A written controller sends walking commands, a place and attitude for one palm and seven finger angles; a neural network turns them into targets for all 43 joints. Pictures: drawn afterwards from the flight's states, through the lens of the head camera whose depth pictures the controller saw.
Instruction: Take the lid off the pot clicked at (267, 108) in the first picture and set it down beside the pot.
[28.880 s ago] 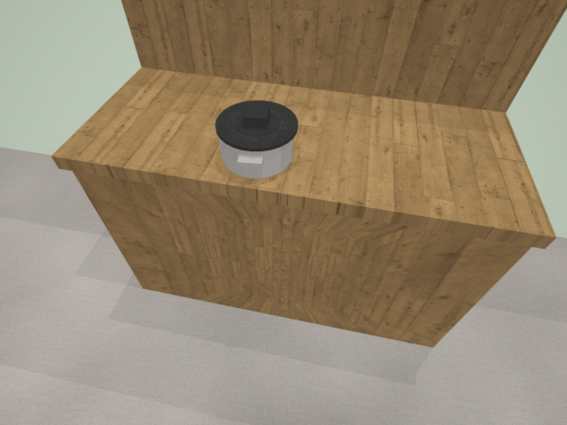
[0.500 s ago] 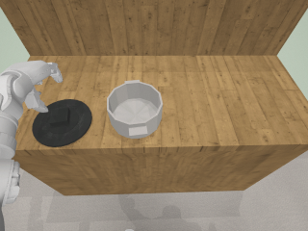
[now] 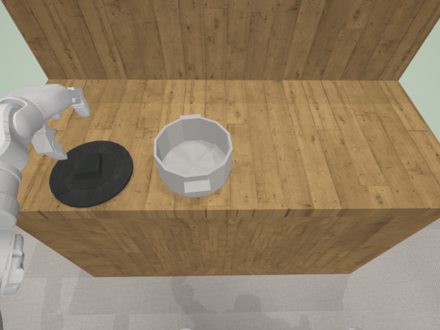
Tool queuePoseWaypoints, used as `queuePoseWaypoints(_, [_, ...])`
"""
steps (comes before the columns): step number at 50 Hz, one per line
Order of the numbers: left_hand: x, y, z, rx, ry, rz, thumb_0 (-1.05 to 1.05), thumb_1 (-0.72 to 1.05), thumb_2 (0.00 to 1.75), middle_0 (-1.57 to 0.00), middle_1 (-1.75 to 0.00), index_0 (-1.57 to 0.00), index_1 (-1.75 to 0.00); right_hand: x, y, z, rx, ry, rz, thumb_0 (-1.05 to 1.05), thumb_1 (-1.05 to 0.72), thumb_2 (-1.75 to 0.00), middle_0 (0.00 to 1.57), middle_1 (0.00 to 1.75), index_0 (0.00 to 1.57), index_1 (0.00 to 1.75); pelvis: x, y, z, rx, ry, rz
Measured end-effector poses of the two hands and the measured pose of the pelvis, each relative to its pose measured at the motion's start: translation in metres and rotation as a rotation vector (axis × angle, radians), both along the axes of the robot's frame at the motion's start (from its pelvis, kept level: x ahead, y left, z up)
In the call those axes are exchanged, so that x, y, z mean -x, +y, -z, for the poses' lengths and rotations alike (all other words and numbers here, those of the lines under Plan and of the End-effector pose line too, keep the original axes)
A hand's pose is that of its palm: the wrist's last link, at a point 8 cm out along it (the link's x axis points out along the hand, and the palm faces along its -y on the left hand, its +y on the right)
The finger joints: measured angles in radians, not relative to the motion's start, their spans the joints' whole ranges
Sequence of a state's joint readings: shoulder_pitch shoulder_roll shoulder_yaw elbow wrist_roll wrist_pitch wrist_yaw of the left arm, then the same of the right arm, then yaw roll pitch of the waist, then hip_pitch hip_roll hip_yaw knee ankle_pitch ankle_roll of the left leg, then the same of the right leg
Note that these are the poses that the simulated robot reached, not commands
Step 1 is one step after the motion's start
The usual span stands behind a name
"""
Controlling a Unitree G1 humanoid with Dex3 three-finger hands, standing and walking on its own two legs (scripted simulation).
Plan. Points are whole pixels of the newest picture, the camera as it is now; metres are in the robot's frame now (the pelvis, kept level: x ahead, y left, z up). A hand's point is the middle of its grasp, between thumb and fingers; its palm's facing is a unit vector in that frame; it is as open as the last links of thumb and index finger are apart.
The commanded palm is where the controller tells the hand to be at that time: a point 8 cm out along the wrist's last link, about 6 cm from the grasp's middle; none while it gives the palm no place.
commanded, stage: draw the hand back to the body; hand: left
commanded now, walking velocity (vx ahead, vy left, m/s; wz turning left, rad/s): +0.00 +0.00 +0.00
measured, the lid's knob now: (88, 165) +0.46 +0.30 -0.03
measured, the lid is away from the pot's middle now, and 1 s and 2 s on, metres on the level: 0.24 0.24 0.24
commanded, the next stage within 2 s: none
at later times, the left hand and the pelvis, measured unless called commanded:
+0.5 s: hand (85, 135) +0.40 +0.22 +0.14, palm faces +0.14 -0.87 -0.47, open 11.0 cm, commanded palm +0.36 +0.28 +0.18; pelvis +0.01 -0.02 +0.01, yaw -1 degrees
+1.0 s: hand (63, 155) +0.34 +0.22 +0.17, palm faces +0.43 -0.86 -0.27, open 9.1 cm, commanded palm +0.29 +0.26 +0.18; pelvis +0.03 -0.05 +0.01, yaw -2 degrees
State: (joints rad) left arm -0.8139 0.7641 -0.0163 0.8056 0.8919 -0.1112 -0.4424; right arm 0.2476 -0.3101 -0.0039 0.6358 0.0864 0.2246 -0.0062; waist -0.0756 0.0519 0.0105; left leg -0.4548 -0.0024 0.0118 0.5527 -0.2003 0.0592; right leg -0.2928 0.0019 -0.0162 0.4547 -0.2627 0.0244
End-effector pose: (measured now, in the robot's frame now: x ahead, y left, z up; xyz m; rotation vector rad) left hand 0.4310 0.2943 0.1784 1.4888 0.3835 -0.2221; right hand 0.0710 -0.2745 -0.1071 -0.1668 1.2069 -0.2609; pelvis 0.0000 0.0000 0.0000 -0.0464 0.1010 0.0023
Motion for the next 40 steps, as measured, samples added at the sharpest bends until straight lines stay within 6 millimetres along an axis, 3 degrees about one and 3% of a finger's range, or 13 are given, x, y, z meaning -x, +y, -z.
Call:
queuePoseWaypoints(9, [0.015, -0.004, 0.002, 0.007, -0.027, -0.01, 0.0, -0.01, 0.65, -0.36, -0.85, -0.37, -0.86, -0.016, 0.008, 0.002, -0.041, -0.044, -0.021, 0.01, -0.91, -0.9, 0.2, 0.3, 0.2, 0.3, -0.001, -0.002, -0.002, -0.006, -0.015, 0.002])
queuePoseWaypoints(17, [0.039, -0.008, 0.001, -0.013, -0.048, 0.0, 0.0, -0.01, 0.65, -0.36, -0.85, -0.37, -0.86, -0.045, 0.012, -0.002, -0.055, -0.106, -0.076, 0.01, -0.91, -0.9, 0.2, 0.3, 0.2, 0.3, -0.001, -0.005, -0.003, -0.009, -0.034, -0.01])
queuePoseWaypoints(22, [0.054, -0.019, 0.003, 0.723, -0.39, -0.112, 0.0, -0.01, 0.65, -0.37, -0.85, -0.37, -0.86, -0.063, 0.02, -0.012, -0.041, -0.205, -0.137, 0.01, -0.91, -0.9, 0.2, 0.3, 0.2, 0.3, -0.004, -0.011, -0.007, -0.022, -0.093, 0.007])
queuePoseWaypoints(26, [0.059, -0.03, 0.012, 1.032, -0.563, -0.22, 0.0, -0.01, 0.65, -0.36, -0.85, -0.37, -0.85, -0.076, 0.02, -0.026, -0.019, -0.276, -0.157, 0.01, -0.91, -0.9, 0.2, 0.3, 0.2, 0.3, -0.01, -0.022, -0.009, -0.028, -0.115, 0.025])
queuePoseWaypoints(32, [0.072, -0.034, -0.006, 1.15, -0.75, -0.273, 0.0, 0.05, 0.67, -0.35, -0.81, -0.36, -0.81, -0.094, 0.002, -0.038, 0.009, -0.386, -0.146, 0.01, -0.9, -0.9, 0.2, 0.3, 0.21, 0.3, -0.02, -0.033, -0.011, -0.027, -0.136, 0.043])
queuePoseWaypoints(40, [0.105, -0.022, -0.001, 1.118, -0.789, -0.382, 0.0, 0.21, 0.71, -0.32, -0.72, -0.33, -0.72, -0.104, -0.026, -0.032, 0.026, -0.366, -0.143, 0.01, -0.9, -0.9, 0.2, 0.3, 0.2, 0.3, -0.029, -0.045, -0.011, -0.034, -0.136, 0.038])
